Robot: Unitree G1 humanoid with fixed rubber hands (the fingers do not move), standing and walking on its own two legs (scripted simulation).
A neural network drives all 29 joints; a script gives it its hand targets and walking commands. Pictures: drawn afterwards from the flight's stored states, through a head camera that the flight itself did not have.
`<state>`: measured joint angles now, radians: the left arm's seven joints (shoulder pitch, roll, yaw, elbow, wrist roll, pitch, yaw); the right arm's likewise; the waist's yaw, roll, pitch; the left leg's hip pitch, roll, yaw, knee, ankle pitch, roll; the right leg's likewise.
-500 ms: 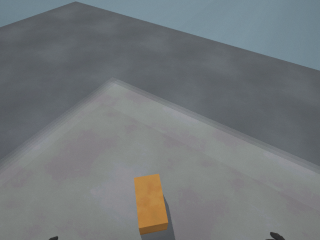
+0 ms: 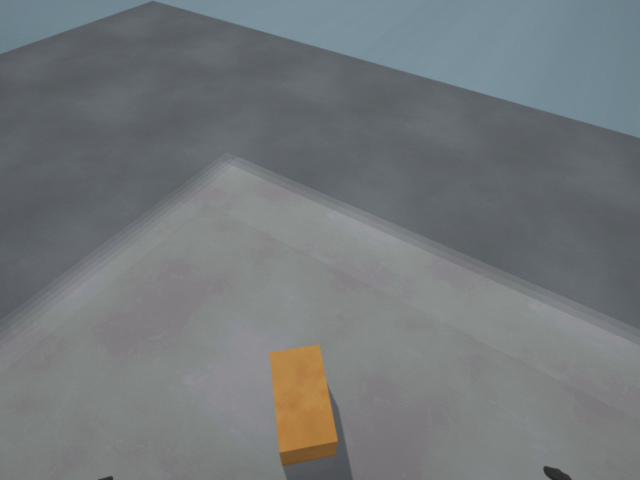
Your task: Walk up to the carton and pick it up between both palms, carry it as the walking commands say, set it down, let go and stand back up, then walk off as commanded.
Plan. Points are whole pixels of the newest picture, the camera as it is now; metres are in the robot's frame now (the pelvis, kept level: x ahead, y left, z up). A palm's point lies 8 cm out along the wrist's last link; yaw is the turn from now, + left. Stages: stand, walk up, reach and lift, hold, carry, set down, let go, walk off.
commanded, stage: walk off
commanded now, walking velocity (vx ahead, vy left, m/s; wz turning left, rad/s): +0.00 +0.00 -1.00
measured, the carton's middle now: (301, 403) +0.46 +0.05 -0.71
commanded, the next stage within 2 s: none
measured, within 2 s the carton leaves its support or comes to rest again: neither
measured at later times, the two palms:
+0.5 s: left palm out of the picture +0.14 +0.19 -0.11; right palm out of the picture -0.04 -0.36 -0.15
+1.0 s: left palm (257, 370) +0.30 +0.11 -0.12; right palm out of the picture -0.08 -0.33 -0.08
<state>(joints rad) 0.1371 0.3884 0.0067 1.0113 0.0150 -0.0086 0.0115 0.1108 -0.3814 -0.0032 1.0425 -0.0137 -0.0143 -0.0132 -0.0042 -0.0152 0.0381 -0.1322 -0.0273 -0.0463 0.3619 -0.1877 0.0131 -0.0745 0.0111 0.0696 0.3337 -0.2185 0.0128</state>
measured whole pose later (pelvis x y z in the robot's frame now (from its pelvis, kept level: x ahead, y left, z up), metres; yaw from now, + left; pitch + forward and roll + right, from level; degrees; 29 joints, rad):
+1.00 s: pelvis +0.02 -0.03 +0.00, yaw -47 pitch +1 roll -1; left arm 0.23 0.36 0.11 0.73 0.03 0.06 -0.03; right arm 0.13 -0.29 -0.03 0.73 -0.02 0.02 -0.04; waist 0.02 -0.06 0.06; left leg -0.23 0.04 0.08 0.45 -0.24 0.01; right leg -0.49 0.07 0.10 1.03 -0.43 0.07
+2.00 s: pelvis +0.05 -0.09 -0.01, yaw -105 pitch +1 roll -2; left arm 0.21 0.35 0.10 0.65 0.01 0.08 -0.06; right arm 0.20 -0.26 -0.03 0.64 -0.03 0.02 -0.03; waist 0.00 -0.04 0.07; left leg -0.22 0.14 0.22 0.49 -0.27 -0.01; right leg -0.50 -0.04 -0.02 1.08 -0.38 0.12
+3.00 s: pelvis -0.08 -0.34 -0.01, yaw -105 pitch +3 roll +0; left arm 0.08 0.24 0.03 0.71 0.03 -0.03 -0.04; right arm 0.47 -0.23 -0.06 0.84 -0.01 -0.05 0.01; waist -0.09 -0.04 0.03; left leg -0.05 -0.04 -0.06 0.34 -0.34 0.04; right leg -0.62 -0.09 -0.01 0.71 -0.12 0.09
